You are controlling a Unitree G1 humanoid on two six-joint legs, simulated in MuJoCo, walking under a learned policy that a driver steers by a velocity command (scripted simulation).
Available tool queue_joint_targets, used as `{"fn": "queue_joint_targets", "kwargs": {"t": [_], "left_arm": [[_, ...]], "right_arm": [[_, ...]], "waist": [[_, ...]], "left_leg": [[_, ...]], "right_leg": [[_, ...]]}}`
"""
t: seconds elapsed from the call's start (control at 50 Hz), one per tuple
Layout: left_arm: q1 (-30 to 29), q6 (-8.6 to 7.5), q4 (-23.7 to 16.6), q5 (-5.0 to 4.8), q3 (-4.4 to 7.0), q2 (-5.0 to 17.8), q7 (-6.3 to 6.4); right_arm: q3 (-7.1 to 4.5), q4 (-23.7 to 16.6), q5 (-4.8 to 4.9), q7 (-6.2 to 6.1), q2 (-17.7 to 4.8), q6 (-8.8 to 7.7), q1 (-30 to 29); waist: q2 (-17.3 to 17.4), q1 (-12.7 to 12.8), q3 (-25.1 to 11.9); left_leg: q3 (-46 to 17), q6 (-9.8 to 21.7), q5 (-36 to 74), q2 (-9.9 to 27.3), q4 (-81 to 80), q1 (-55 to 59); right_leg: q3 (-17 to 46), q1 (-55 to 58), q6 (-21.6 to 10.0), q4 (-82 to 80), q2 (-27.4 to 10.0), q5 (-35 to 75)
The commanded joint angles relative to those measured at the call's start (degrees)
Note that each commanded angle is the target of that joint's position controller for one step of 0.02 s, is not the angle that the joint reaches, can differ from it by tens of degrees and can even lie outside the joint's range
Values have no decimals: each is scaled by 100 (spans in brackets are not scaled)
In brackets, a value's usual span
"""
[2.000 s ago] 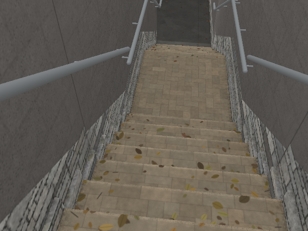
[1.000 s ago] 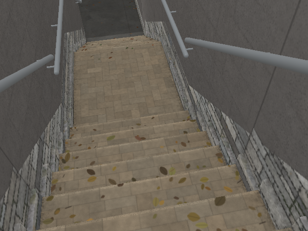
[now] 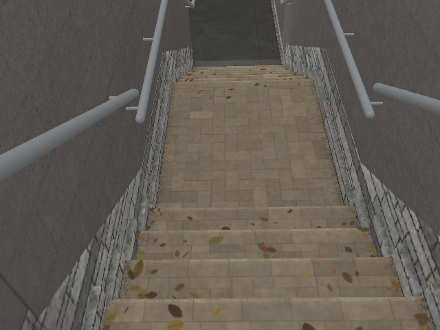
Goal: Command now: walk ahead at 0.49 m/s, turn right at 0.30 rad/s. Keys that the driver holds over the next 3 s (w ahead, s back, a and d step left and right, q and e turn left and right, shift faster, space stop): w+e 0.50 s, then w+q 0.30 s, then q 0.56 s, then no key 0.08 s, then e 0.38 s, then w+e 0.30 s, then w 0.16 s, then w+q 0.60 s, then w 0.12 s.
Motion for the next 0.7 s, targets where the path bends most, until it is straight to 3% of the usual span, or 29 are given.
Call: {"fn": "queue_joint_targets", "kwargs": {"t": [0.02,0.04,0.06,0.08,0.1,0.12,0.14,0.16,0.18,0.2,0.22,0.24,0.28,0.3,0.34,0.4,0.44,0.46,0.48,0.5,0.52,0.54,0.56,0.58,0.6,0.64,0.66,0.68,0.7], "left_arm": [[794,-39,208,-117,148,556,33],[2304,-80,733,-217,276,688,34],[3810,-88,1134,-162,573,1275,58],[4017,-24,1118,-171,601,1784,5],[4673,-130,1412,-202,682,1814,-3],[3745,-217,1192,-199,680,1704,15],[2693,-213,1102,-135,370,858,29],[2123,-173,1069,-23,137,374,-29],[1168,-210,745,112,-188,-441,47],[738,-248,492,-86,-239,-397,105],[1176,-253,652,-115,-192,-35,102],[1705,-304,871,23,-208,185,107],[2555,-439,1115,3,-306,-117,260],[2288,-446,890,-12,-299,-44,317],[2087,-306,641,69,-184,700,146],[2426,-255,366,-122,-129,642,85],[2306,-102,292,-173,-36,810,40],[1885,-49,90,-95,-44,864,-112],[3027,-53,278,-208,-135,-63,-315],[3743,-85,187,-382,-220,-326,-372],[2678,-81,-285,-464,-18,436,-310],[2158,-52,-400,-325,4,470,-226],[1779,15,-445,-232,42,440,-116],[1597,36,-473,-184,33,316,-72],[1610,26,-438,27,-83,-35,-126],[1124,30,-228,59,-13,29,-191],[442,337,-438,-341,72,23,237],[858,475,-151,-410,80,23,394],[1140,167,-138,33,-136,-93,-33]], "right_arm": [[-276,-65,75,13,-1125,142,198],[-328,-29,-122,194,-1295,216,-158],[-419,-101,-144,430,-1427,201,-102],[-176,11,-132,597,-258,219,943],[-258,-638,141,529,-616,125,-250],[-326,-1369,325,436,-1023,28,-1428],[-344,-1401,243,266,-1070,20,-1565],[-326,-1299,157,116,-883,29,-1291],[-158,-1075,-82,33,-549,93,-1002],[-118,-870,-148,52,-289,181,-968],[-106,-981,-60,119,-190,286,-1286],[4,-889,-9,294,-157,266,-1068],[2,-1121,-74,214,-477,214,-1602],[15,-1277,19,174,-674,201,-1831],[37,-1496,136,188,-668,302,-2081],[-59,-1586,-58,91,-925,354,-1959],[-295,-1212,239,49,-1356,287,-1042],[-458,-888,293,42,-1664,181,215],[-622,-567,165,118,-1982,116,1310],[-670,-761,75,240,-2248,142,1066],[-761,-821,-97,300,-2158,246,896],[-581,-799,-132,297,-1535,247,408],[-331,-676,-57,319,-766,254,229],[-186,-569,3,267,-393,238,-51],[-83,-608,-15,133,-60,94,-442],[-105,-591,229,64,-322,-103,-517],[-414,-673,1014,-180,-1371,18,-461],[-531,-647,959,-217,-1790,54,-354],[-244,-488,-43,109,-1169,-165,-239]], "waist": [[-7,377,887],[-48,1008,604],[-1071,1653,-19],[-1671,1024,-1598],[-596,1632,-1201],[-512,1636,-402],[762,1034,6],[886,438,581],[987,9,851],[641,-9,981],[189,111,607],[-9,90,333],[305,560,252],[537,700,208],[162,494,357],[25,573,707],[444,220,527],[388,-316,81],[1566,-171,-1324],[1741,103,-1807],[1029,-378,-836],[306,-212,-220],[20,40,194],[112,441,495],[174,711,779],[380,340,627],[355,557,400],[670,686,97],[597,650,726]], "left_leg": [[-1367,989,5214,1579,-123,-272],[-1028,863,5754,1362,1064,-656],[-541,530,5496,545,3817,-1769],[-477,-168,183,-116,6219,-3658],[-997,-322,322,-205,6430,-5355],[-1274,-334,664,13,6106,-7021],[-1771,7,1936,600,4834,-6663],[-1797,318,2401,838,4453,-5983],[-2115,509,4016,1449,2206,-4813],[-1544,448,5052,1412,731,-3210],[-980,254,5216,1104,636,-2134],[-752,78,5907,939,1353,-1403],[-1106,-145,7029,933,-432,-2338],[-1029,-186,7896,875,-1971,-1533],[-647,-396,7048,593,-1661,-217],[-971,-239,5242,589,-3005,-712],[-760,67,6270,599,-4527,235],[-838,477,6680,910,-4167,1734],[-1391,1607,10130,1926,-2278,4277],[-2587,2753,12154,3132,-1607,5132],[-3543,2855,9944,3404,-2387,4132],[-3370,2275,7774,3269,-2750,3163],[-2981,2051,6644,2724,-2937,1825],[-2419,1844,6468,2256,-3113,332],[-1789,1471,5946,1625,-3402,-873],[-1157,1576,5015,1018,-3658,-2481],[-1837,1276,6201,1355,-3902,-2411],[-2012,1230,6778,1545,-3501,-2197],[-1368,1270,5914,1115,-2917,-3083]], "right_leg": [[-297,1234,-171,-1171,41,-503],[-589,2797,-249,-1392,257,30],[-573,4583,-891,-643,232,1582],[1444,6808,-2450,483,-1051,5112],[2795,7258,-2475,57,-1310,3855],[3458,6810,-2456,-322,-1642,1132],[3341,5130,-1893,-496,-1613,-1255],[3124,3036,-1969,-649,-1397,-2033],[2476,1161,-1640,-1142,-1071,-1869],[1690,-553,-1732,-1326,-609,-1826],[1284,-1145,-1716,-1196,-83,-2236],[1233,-1645,-1589,-655,133,-2205],[1409,-451,-1387,378,280,-2181],[1010,-855,-1012,801,635,-3297],[1653,-1738,-1152,868,431,-3846],[2849,-83,-1271,1737,229,-3440],[2703,637,-1077,3084,468,-2841],[2565,34,-825,4428,575,-1791],[1480,-1554,-243,6943,1212,-3518],[733,-3491,21,9413,1525,-6149],[543,-4852,179,9847,1194,-5733],[1122,-5169,92,8785,685,-4578],[1136,-4771,-5,7927,377,-3886],[1001,-3825,-178,7092,87,-3309],[891,-3042,-376,5303,-268,-2127],[170,-1088,-221,2761,-176,-333],[-104,179,78,2544,275,-1085],[-114,529,91,3155,344,-1086],[75,323,195,3297,76,-449]]}}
